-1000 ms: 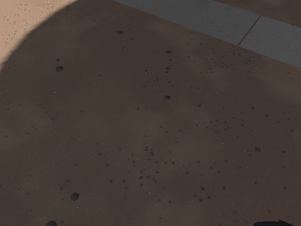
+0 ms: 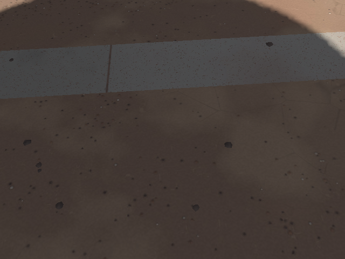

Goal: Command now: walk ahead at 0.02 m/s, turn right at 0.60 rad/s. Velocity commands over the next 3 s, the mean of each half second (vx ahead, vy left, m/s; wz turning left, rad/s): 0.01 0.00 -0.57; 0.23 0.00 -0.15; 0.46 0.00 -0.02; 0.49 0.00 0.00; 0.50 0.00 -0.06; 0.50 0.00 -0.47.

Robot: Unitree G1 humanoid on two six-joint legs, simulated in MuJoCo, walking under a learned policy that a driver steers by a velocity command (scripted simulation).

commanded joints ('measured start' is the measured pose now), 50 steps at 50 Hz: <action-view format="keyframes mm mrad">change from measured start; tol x16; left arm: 1 -4 157 44 -61 5 -7 -2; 50 115 147 -5 142 -5 -116 7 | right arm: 1 17 -82 -18 -67 13 -25 -8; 7 5 -254 -49 -99 -9 -46 -33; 29 138 -39 -10 -58 -1 -32 30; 50 -70 -80 -28 -24 -6 -80 64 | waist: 1 -13 -139 -96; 5 -79 -98 -86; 7 -37 219 -17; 26 -51 191 -85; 29 -56 -232 -144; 50 -3 -98 80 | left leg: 1 55 -45 12 -95 -31 21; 5 347 -15 -16 -508 84 71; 7 294 385 -452 -682 -9 209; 12 292 218 -67 -527 543 210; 25 368 272 28 -408 715 233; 28 194 211 99 -256 480 112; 29 -16 102 193 -57 -58 27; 30 10 46 111 19 -231 25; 41 -184 66 104 13 135 11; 50 5 54 121 -233 141 58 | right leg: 1 102 -260 366 -145 -125 -120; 5 -32 -169 354 -76 -226 -5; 7 -262 73 -21 351 -453 82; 12 -197 -39 -71 771 -315 120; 25 43 -97 -210 233 -373 92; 27 197 -97 -216 -70 -138 65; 29 457 -486 267 -182 238 -23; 30 309 -536 258 -140 301 -165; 33 294 -377 169 -286 -347 -112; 50 231 -392 91 -304 -256 -144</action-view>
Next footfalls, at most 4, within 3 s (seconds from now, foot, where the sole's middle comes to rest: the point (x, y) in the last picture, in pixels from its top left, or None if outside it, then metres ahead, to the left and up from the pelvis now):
0.10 left None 0.06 0.12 -0.77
0.56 right None -0.02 -0.08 -0.77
1.06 left None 0.23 0.06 -0.77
1.60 right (246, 253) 0.49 -0.20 -0.77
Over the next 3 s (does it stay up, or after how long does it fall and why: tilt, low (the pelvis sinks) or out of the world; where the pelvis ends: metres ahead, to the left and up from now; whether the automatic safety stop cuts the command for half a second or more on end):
stays up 1.05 -0.38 0.01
